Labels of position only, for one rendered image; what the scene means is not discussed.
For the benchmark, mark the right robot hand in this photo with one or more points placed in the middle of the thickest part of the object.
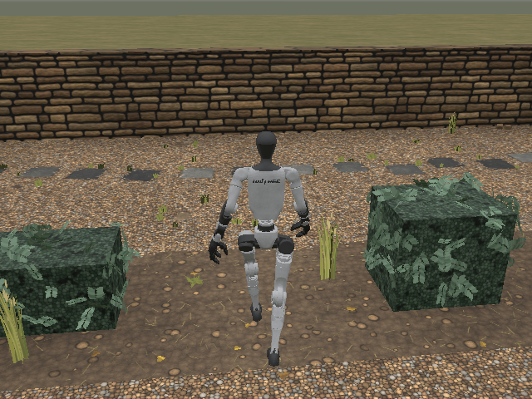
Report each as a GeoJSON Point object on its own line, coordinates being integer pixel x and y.
{"type": "Point", "coordinates": [298, 225]}

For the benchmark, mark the robot left upper arm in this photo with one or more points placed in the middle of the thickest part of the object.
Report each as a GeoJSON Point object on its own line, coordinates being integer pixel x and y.
{"type": "Point", "coordinates": [240, 175]}

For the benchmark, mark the robot right forearm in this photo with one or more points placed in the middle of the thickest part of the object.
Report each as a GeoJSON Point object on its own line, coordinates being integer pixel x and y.
{"type": "Point", "coordinates": [304, 215]}

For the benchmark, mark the left robot hand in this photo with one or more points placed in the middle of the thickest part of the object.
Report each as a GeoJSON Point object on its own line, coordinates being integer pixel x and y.
{"type": "Point", "coordinates": [213, 250]}

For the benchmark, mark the left robot shin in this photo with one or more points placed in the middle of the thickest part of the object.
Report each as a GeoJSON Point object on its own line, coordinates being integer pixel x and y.
{"type": "Point", "coordinates": [253, 287]}

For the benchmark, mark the robot left forearm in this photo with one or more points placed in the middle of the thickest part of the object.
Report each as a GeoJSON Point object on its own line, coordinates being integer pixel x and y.
{"type": "Point", "coordinates": [222, 224]}

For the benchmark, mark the right robot shin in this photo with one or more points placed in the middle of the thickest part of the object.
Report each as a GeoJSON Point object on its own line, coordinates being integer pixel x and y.
{"type": "Point", "coordinates": [277, 319]}

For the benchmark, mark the robot right upper arm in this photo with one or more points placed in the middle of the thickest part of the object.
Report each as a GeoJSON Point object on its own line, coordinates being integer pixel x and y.
{"type": "Point", "coordinates": [292, 176]}

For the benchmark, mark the robot shin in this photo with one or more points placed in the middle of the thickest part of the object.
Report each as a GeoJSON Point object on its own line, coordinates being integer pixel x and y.
{"type": "Point", "coordinates": [277, 319]}
{"type": "Point", "coordinates": [253, 287]}

